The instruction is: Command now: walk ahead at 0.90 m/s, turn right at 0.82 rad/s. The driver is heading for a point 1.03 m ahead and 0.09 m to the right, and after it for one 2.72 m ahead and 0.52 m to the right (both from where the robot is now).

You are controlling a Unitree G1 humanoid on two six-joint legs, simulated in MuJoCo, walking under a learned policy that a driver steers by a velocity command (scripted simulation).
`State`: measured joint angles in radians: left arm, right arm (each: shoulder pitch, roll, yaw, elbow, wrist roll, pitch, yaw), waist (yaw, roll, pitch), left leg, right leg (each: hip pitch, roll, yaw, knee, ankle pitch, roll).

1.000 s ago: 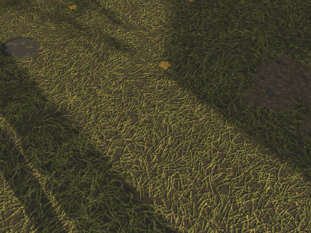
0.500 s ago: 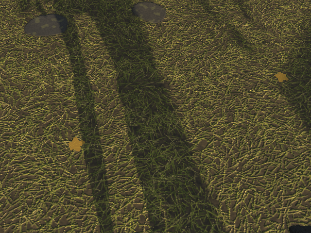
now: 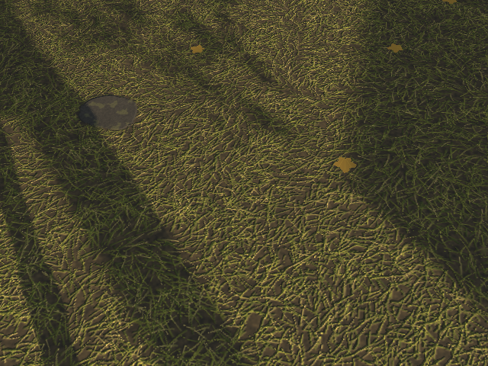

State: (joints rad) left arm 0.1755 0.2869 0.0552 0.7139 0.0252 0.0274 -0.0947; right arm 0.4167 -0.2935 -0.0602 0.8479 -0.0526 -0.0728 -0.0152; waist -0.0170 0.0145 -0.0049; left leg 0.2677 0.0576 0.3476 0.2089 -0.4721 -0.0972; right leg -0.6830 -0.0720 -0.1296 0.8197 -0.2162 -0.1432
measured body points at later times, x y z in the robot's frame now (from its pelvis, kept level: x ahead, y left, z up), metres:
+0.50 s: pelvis +0.46 -0.10 +0.00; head +0.49 -0.10 +0.45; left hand +0.57 +0.20 -0.12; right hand +0.58 -0.40 -0.07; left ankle +0.66 -0.06 -0.71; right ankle +0.17 -0.08 -0.68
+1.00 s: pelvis +0.90 -0.24 +0.02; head +0.94 -0.25 +0.47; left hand +1.15 -0.02 -0.04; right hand +0.88 -0.54 -0.11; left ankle +0.73 -0.12 -0.60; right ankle +0.97 -0.38 -0.70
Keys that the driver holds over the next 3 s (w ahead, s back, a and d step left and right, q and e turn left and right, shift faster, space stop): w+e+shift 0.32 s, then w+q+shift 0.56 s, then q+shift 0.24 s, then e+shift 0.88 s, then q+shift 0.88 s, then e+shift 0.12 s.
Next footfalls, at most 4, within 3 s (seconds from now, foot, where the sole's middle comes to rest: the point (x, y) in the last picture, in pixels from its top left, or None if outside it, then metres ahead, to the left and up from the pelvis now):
0.04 right None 0.20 -0.09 -0.74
0.48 left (287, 291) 0.69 -0.08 -0.74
0.92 right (372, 200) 1.01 -0.38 -0.74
1.28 left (288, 148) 1.26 -0.13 -0.74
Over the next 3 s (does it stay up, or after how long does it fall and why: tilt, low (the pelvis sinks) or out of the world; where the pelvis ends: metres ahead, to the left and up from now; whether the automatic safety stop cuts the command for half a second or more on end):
stays up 1.24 -0.28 0.03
